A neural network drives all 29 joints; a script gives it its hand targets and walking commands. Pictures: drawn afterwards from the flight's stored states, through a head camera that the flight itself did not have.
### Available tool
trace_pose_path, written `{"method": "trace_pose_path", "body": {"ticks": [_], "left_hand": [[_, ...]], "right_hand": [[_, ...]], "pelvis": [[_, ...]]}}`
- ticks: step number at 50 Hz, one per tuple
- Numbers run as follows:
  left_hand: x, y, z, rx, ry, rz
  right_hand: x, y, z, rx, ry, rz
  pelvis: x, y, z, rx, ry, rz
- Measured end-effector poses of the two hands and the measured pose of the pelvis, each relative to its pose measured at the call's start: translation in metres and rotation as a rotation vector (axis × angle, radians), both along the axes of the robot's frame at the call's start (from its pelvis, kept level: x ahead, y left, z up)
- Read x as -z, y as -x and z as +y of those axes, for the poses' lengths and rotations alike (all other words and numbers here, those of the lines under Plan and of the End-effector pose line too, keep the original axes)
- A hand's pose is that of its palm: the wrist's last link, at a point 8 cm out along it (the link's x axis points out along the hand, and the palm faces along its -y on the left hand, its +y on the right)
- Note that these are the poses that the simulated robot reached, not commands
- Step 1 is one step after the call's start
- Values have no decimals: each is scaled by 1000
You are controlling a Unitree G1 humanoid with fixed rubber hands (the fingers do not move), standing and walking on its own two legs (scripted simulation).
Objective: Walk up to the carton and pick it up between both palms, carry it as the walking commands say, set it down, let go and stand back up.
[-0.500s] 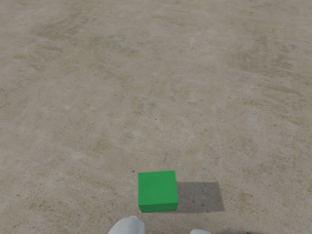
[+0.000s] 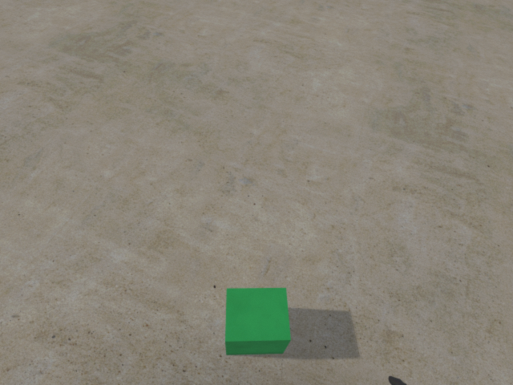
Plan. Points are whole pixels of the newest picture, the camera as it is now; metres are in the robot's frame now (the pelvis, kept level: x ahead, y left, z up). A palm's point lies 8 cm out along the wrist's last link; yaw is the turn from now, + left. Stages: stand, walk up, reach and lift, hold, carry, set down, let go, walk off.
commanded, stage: walk up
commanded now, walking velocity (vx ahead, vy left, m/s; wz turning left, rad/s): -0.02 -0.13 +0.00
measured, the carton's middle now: (255, 322) +0.39 -0.03 -0.68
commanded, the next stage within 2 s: stand in 0.78 s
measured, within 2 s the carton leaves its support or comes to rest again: neither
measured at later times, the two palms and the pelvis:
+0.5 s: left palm out of the picture +0.03 +0.18 -0.14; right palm out of the picture +0.01 -0.29 -0.14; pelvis -0.02 -0.05 +0.00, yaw +0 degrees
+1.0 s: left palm out of the picture -0.03 +0.20 -0.14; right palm out of the picture -0.01 -0.26 -0.14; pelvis -0.02 -0.04 +0.00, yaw +0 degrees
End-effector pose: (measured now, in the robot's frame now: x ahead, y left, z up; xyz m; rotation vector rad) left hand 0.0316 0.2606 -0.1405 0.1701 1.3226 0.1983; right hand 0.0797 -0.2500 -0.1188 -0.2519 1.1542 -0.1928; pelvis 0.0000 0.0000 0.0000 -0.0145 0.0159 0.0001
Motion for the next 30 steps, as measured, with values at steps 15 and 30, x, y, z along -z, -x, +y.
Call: {"method": "trace_pose_path", "body": {"ticks": [15,30], "left_hand": [[-22,-4,-67,40,-44,-70],[0,9,-78,18,45,-39]], "right_hand": [[24,52,-57,39,-79,139],[19,84,-24,48,-92,176]], "pelvis": [[-4,12,-53,11,-32,-15],[-4,17,-46,-1,-13,-43]]}}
